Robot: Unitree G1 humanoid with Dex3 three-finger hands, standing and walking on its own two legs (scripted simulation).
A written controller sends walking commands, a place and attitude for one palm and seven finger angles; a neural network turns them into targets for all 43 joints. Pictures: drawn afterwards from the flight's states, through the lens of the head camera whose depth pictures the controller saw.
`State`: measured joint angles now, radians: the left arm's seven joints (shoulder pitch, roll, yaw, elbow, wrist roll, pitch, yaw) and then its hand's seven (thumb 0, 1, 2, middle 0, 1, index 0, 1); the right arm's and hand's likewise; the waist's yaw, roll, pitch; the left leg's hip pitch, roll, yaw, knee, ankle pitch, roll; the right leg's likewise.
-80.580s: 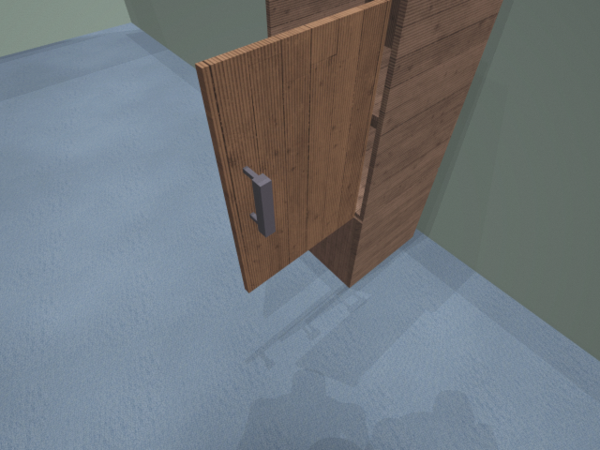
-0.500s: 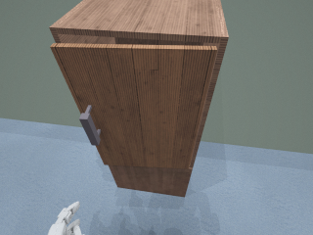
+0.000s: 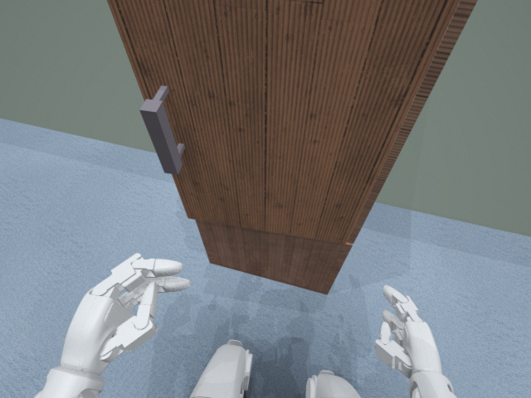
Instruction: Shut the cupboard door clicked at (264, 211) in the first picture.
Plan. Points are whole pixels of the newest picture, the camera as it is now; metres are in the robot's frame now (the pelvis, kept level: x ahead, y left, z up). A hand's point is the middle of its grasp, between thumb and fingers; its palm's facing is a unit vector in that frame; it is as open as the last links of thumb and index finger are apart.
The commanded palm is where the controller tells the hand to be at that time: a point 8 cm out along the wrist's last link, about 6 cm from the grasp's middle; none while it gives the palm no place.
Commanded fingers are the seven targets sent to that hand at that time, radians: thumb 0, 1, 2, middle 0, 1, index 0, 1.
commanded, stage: raise the hand and make a fist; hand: left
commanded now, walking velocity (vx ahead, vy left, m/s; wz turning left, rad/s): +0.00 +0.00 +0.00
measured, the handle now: (168, 131) +0.48 +0.23 +0.10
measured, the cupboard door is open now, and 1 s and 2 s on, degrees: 5 5 5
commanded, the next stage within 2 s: bring the fist close to the handle in 1.28 s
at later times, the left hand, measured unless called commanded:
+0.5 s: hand (127, 315) +0.20 +0.19 +0.08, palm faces -0.05 -1.00 -0.04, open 3.2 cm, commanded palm +0.18 +0.25 +0.09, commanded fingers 0.00 0.90 0.90 -1.25 -1.44 -1.25 -1.44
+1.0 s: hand (116, 285) +0.23 +0.21 +0.10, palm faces -0.07 -1.00 -0.05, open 3.1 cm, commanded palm +0.21 +0.26 +0.10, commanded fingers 0.00 0.90 0.90 -1.30 -1.50 -1.30 -1.50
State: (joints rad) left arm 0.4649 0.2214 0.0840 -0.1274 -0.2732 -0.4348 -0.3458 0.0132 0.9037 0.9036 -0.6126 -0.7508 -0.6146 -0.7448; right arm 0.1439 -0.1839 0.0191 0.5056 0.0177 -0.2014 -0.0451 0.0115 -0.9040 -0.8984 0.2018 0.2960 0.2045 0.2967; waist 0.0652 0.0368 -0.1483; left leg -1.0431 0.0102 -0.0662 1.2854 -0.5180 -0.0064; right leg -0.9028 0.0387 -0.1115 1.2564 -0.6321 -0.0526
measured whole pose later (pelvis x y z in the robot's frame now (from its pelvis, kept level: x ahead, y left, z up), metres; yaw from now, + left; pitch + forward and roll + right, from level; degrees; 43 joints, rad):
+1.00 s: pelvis +0.00 +0.02 +0.03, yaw -1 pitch +12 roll -3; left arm 0.38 0.28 0.15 -0.06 -0.30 -0.32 -0.29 0.01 0.90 0.90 -1.30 -1.50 -1.30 -1.49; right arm 0.28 -0.24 0.03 0.49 0.03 -0.17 -0.06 0.01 -0.90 -0.90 0.20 0.30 0.21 0.30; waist 0.00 0.04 -0.14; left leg -0.87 0.00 -0.03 1.12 -0.46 0.03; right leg -0.73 0.03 -0.07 1.07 -0.55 -0.01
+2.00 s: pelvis +0.00 +0.01 +0.04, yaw -1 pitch +13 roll -2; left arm -0.05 0.28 0.17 0.32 -0.26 -0.34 -0.27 0.01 0.90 0.90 -1.30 -1.50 -1.30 -1.50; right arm 0.28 -0.27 0.03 0.56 0.03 -0.13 -0.06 0.01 -0.90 -0.90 0.20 0.30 0.20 0.30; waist -0.02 0.03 -0.13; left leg -0.87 0.01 -0.01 1.08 -0.43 0.02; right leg -0.76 0.03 -0.05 1.07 -0.54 -0.03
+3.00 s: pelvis +0.00 +0.02 +0.04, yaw -2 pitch +15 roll -2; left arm -0.42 0.32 0.23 0.74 -0.21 -0.40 -0.29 0.01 0.90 0.90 -1.30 -1.50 -1.30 -1.50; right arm 0.28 -0.26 0.02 0.59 0.04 -0.05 -0.04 0.01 -0.90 -0.90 0.20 0.30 0.20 0.30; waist -0.05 0.02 -0.13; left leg -0.91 0.01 -0.01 1.07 -0.43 0.03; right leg -0.80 0.03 -0.05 1.06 -0.52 -0.02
